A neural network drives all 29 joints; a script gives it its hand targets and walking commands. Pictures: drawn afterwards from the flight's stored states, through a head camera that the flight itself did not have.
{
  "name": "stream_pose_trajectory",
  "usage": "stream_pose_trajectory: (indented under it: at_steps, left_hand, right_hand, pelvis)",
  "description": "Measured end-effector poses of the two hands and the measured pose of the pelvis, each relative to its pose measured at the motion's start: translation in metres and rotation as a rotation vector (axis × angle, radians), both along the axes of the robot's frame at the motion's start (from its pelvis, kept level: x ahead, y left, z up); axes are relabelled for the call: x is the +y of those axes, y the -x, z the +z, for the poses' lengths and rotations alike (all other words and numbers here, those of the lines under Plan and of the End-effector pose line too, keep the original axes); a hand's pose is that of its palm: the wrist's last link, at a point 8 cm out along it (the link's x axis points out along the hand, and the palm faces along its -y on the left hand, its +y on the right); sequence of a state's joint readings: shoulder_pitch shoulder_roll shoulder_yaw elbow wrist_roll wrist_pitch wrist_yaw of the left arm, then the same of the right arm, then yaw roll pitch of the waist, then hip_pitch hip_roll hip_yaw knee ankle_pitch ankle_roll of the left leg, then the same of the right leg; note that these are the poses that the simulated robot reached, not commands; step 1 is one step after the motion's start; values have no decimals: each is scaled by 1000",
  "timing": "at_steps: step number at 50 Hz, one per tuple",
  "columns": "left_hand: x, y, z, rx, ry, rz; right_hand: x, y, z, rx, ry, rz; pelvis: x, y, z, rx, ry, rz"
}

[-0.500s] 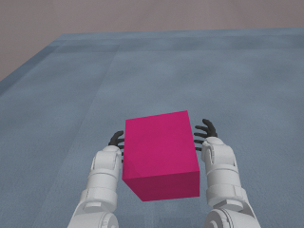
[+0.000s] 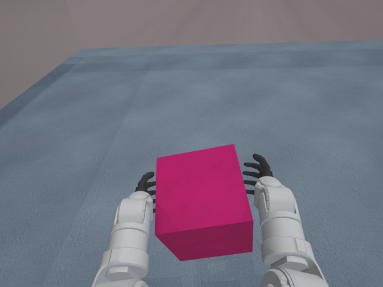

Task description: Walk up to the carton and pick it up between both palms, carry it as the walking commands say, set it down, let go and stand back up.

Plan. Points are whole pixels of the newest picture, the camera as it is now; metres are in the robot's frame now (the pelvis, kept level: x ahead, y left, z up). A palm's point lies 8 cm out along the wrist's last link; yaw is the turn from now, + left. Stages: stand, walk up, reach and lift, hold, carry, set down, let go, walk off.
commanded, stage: hold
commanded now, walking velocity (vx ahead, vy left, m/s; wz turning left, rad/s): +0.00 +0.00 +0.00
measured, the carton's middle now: (205, 206) +0.33 -0.01 -0.01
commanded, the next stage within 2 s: carry in 1.20 s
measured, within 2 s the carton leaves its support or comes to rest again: neither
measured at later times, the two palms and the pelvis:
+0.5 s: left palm (143, 203) +0.29 +0.13 +0.05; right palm (267, 187) +0.30 -0.14 +0.08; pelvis +0.00 +0.00 +0.00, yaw +0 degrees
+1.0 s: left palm (143, 205) +0.28 +0.13 +0.05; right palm (268, 188) +0.30 -0.14 +0.08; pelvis +0.00 +0.00 +0.00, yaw +0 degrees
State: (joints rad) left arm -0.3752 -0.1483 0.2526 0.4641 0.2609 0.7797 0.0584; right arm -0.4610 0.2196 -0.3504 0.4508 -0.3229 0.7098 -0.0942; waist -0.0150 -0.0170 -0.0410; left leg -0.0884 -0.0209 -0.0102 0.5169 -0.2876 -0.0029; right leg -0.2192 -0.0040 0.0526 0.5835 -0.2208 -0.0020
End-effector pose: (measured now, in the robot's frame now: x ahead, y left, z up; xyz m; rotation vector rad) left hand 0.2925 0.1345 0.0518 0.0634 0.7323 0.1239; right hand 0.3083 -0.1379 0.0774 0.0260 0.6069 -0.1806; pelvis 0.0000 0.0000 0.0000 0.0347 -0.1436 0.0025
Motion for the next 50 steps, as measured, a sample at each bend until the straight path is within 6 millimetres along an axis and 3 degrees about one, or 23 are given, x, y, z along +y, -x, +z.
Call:
stream_pose_trajectory:
  at_steps: [50]
  left_hand:
    - [-5,11,0,-3,-18,-15]
  right_hand:
    - [-7,8,0,-18,-9,30]
  pelvis:
    - [-1,3,0,-5,-1,0]
